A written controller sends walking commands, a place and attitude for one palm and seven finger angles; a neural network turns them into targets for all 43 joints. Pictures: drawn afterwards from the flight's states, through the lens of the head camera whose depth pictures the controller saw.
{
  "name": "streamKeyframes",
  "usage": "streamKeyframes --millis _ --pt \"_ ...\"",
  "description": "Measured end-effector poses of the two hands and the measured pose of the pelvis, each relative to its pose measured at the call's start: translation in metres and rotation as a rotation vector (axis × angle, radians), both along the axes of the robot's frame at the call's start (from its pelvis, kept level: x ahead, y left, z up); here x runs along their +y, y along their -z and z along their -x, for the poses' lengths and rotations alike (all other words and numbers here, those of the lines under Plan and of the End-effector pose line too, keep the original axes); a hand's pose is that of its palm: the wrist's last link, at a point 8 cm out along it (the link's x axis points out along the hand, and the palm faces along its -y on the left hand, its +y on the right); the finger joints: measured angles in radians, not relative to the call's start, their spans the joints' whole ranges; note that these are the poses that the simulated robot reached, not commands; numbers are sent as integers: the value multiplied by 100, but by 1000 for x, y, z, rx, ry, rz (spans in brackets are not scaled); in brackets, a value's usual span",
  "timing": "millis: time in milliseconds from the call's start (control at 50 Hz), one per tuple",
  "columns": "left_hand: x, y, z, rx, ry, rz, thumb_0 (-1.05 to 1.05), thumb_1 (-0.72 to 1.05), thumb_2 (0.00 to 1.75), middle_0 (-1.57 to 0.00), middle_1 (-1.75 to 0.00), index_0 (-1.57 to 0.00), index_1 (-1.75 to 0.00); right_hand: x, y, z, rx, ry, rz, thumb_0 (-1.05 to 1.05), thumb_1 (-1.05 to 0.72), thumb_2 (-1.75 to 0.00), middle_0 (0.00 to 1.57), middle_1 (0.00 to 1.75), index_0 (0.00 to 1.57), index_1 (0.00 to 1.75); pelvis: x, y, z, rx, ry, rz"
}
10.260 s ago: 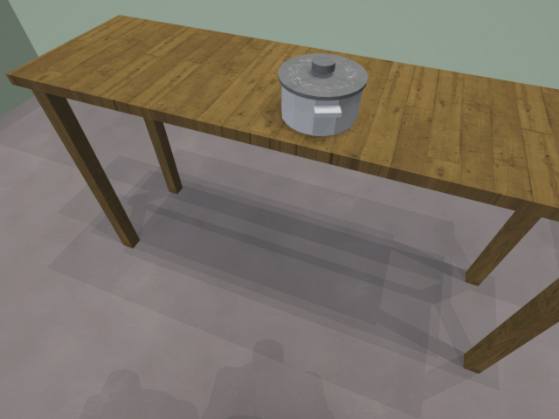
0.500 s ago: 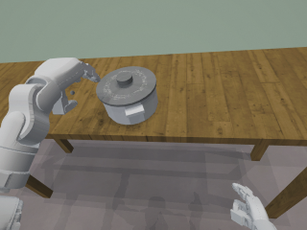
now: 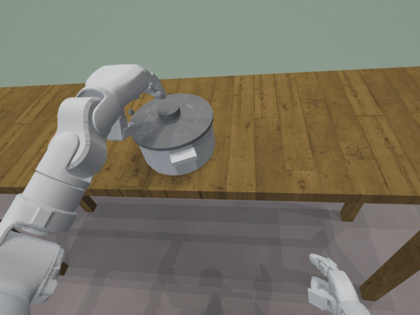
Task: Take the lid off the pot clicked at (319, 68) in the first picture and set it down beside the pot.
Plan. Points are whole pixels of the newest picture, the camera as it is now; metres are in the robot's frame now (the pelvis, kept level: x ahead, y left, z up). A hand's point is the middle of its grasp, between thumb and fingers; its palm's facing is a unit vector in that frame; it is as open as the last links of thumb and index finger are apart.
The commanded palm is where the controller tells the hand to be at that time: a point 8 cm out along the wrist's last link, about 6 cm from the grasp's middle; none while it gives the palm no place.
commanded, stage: move the open hand above the knob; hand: left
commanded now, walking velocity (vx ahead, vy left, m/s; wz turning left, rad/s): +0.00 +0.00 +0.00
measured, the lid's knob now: (168, 111) +0.48 +0.12 +0.15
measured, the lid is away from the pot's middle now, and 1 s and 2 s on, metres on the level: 0.00 0.00 0.00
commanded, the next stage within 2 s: lower the open fingers around the knob in 1.86 s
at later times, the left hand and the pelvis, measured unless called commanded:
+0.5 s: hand (161, 92) +0.45 +0.11 +0.22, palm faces -0.15 +0.00 -0.99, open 10.2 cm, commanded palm +0.43 +0.12 +0.29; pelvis +0.01 -0.01 +0.00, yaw +0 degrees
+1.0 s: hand (157, 89) +0.46 +0.12 +0.22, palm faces -0.19 -0.03 -0.98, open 10.2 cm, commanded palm +0.43 +0.13 +0.29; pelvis +0.02 +0.00 +0.00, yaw +0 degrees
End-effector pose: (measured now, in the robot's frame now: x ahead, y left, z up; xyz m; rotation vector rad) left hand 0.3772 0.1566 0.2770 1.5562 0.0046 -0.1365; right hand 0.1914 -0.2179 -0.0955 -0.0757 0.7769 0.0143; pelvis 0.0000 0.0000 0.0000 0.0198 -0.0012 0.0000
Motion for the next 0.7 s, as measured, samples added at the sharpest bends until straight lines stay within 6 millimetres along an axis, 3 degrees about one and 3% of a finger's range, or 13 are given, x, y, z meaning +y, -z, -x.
streamKeyframes --millis 540,700 --pt "-47 -2 -66 60 -35 -9 0 -40 165 -86 -8 -87 -8 -31 15 33 108 99 41 1 -91 -90 20 30 20 30 -8 -1 -13 30 5 -6" --pt "-50 -5 -83 87 -53 20 0 -40 165 -86 -8 -87 -8 -37 17 42 134 129 47 1 -91 -90 20 30 20 30 -8 -2 -19 42 14 -5"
